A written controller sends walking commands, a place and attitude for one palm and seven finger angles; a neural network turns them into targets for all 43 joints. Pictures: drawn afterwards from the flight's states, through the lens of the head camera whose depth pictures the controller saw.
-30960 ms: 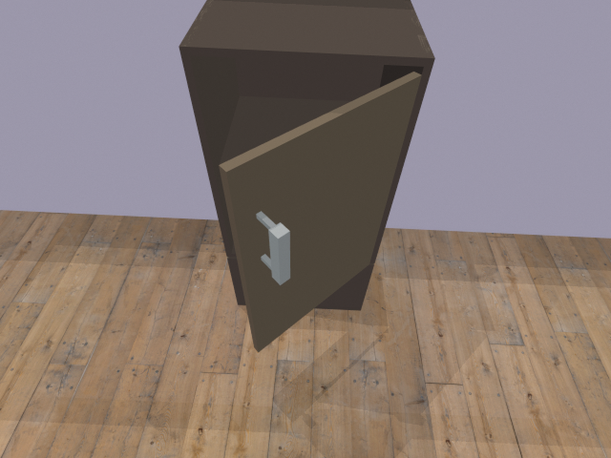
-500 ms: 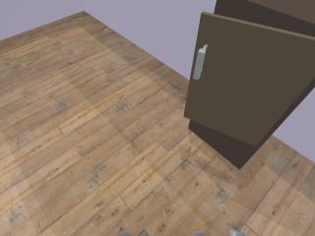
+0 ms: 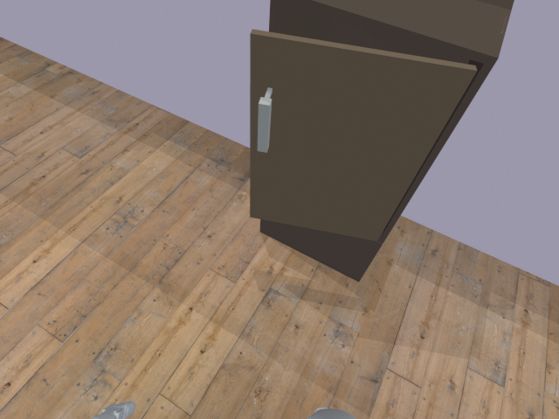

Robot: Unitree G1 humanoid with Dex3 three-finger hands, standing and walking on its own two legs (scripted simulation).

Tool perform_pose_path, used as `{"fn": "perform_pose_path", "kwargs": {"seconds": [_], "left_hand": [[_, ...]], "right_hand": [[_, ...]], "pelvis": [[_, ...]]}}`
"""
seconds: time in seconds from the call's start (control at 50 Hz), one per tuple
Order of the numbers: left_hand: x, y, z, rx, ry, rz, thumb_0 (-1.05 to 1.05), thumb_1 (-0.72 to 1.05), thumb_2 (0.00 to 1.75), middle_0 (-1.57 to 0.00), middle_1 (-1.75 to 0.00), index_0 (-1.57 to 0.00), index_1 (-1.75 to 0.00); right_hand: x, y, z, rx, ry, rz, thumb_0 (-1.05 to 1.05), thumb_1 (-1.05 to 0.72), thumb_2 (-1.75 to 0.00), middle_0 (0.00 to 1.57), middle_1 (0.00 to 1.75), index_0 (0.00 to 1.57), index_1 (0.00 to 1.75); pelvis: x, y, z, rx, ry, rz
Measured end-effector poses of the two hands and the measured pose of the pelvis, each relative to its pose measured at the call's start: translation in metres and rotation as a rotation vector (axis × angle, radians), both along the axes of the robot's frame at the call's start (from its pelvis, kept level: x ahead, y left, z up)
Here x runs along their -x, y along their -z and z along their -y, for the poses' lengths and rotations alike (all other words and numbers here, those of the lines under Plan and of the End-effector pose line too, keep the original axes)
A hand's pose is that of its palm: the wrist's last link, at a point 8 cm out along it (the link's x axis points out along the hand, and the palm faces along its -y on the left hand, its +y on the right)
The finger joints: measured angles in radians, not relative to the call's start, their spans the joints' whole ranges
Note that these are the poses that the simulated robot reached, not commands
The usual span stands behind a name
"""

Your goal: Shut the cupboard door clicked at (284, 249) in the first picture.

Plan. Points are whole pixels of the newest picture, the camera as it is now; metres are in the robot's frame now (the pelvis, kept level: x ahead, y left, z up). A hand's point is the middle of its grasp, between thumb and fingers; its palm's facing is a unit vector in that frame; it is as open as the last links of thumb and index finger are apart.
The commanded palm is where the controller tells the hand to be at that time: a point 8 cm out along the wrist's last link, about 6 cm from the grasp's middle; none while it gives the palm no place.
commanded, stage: turn to face it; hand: left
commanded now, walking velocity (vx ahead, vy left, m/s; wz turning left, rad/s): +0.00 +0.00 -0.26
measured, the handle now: (266, 120) +0.69 +0.07 -0.01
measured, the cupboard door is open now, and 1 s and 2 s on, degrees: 19 19 19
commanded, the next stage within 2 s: take the last steps up to it in 0.10 s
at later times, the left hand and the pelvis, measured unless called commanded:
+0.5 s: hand out of the picture +0.10 +0.16 -0.17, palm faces -0.08 -0.98 -0.16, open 7.4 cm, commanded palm none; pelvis +0.04 -0.01 +0.00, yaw -6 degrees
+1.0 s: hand (231, 333) +0.28 +0.10 -0.17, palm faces -0.14 -0.97 -0.19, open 7.3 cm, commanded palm none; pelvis +0.17 -0.07 +0.00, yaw -10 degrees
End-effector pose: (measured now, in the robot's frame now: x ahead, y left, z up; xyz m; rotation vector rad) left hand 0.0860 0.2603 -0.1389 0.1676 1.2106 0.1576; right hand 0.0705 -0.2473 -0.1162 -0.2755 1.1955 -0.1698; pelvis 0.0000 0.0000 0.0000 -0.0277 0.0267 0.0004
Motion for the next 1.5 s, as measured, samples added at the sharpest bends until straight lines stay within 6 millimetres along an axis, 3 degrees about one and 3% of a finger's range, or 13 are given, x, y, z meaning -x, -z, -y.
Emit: {"fn": "perform_pose_path", "kwargs": {"seconds": [0.18,0.24,0.3,0.38,0.5,0.6,0.74,0.9,0.98,1.14,1.24,1.38,1.5], "left_hand": [[-0.05,-0.016,0.023,0.0,0.119,0.048,0.01,0.91,0.9,-0.2,-0.3,-0.2,-0.3],[-0.058,-0.013,0.036,-0.021,0.154,0.066,0.0,0.91,0.9,-0.2,-0.3,-0.2,-0.3],[-0.053,-0.014,0.047,-0.023,0.168,0.046,0.0,0.91,0.9,-0.2,-0.3,-0.2,-0.3],[-0.036,-0.012,0.053,-0.003,0.146,-0.002,0.0,0.91,0.9,-0.2,-0.3,-0.2,-0.3],[-0.011,0.006,0.046,0.045,0.099,-0.103,0.0,0.91,0.9,-0.2,-0.3,-0.2,-0.3],[-0.01,0.022,0.035,0.062,0.102,-0.206,0.01,0.91,0.9,-0.2,-0.3,-0.2,-0.3],[-0.073,0.001,0.045,0.061,0.14,-0.146,0.01,0.91,0.9,-0.2,-0.3,-0.2,-0.3],[-0.165,0.0,0.091,0.035,0.207,-0.032,0.01,0.91,0.9,-0.2,-0.3,-0.2,-0.3],[-0.187,0.002,0.112,0.03,0.188,0.002,0.0,0.91,0.9,-0.2,-0.3,-0.2,-0.3],[-0.196,0.001,0.115,0.011,0.145,-0.068,-0.01,0.94,0.9,-0.2,-0.3,-0.2,-0.3],[-0.202,0.013,0.111,0.023,0.121,-0.105,0.0,0.93,0.9,-0.2,-0.3,-0.2,-0.3],[-0.205,0.003,0.108,-0.017,0.114,-0.1,0.0,0.92,0.9,-0.2,-0.3,-0.2,-0.3],[-0.191,-0.005,0.109,-0.063,0.132,-0.099,0.0,0.91,0.9,-0.2,-0.3,-0.2,-0.3]], "right_hand": [[0.063,0.011,-0.001,-0.053,0.136,-0.134,0.0,-0.9,-0.9,0.2,0.3,0.21,0.3],[0.08,0.026,0.009,-0.077,0.19,-0.164,0.0,-0.9,-0.9,0.2,0.3,0.21,0.3],[0.088,0.031,0.016,-0.08,0.22,-0.199,0.0,-0.9,-0.9,0.2,0.3,0.2,0.3],[0.077,0.024,0.019,-0.081,0.219,-0.188,0.01,-0.91,-0.9,0.2,0.3,0.2,0.3],[0.034,0.014,0.011,-0.064,0.191,-0.109,0.01,-0.91,-0.9,0.2,0.3,0.2,0.3],[0.008,0.012,0.0,-0.039,0.192,-0.039,0.0,-0.91,-0.9,0.2,0.3,0.2,0.3],[0.02,0.004,-0.015,-0.086,0.247,-0.148,0.0,-0.9,-0.9,0.2,0.3,0.2,0.3],[0.025,0.026,-0.004,-0.17,0.337,-0.288,0.0,-0.9,-0.9,0.2,0.3,0.2,0.3],[0.0,0.036,0.015,-0.179,0.334,-0.316,0.0,-0.9,-0.9,0.2,0.3,0.2,0.3],[-0.109,0.025,0.049,-0.112,0.264,-0.137,0.01,-0.91,-0.9,0.2,0.3,0.2,0.3],[-0.155,0.019,0.059,-0.07,0.226,-0.067,0.01,-0.93,-0.9,0.2,0.3,0.2,0.3],[-0.189,0.019,0.072,-0.075,0.177,-0.009,0.0,-0.91,-0.9,0.2,0.3,0.2,0.3],[-0.191,0.025,0.091,-0.094,0.196,0.013,0.0,-0.91,-0.9,0.2,0.3,0.2,0.3]], "pelvis": [[-0.006,-0.006,0.004,0.007,0.068,-0.004],[-0.009,0.004,0.015,-0.023,0.092,-0.008],[-0.011,0.004,0.016,-0.008,0.099,-0.004],[-0.021,-0.002,0.017,-0.012,0.105,0.006],[-0.045,0.0,0.011,-0.004,0.112,0.012],[-0.069,0.006,0.004,-0.008,0.149,0.019],[-0.102,-0.01,0.012,-0.01,0.167,0.012],[-0.148,0.001,0.048,-0.036,0.18,0.029],[-0.169,0.007,0.063,-0.018,0.169,0.034],[-0.202,-0.002,0.071,-0.007,0.16,0.027],[-0.216,0.003,0.069,-0.015,0.169,0.035],[-0.212,0.001,0.078,-0.031,0.172,0.027],[-0.204,0.003,0.088,-0.035,0.166,0.026]]}}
